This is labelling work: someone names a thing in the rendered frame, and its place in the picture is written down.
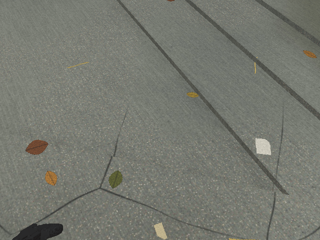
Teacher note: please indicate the robot left hand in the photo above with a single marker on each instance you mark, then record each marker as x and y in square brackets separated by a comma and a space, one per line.
[40, 232]

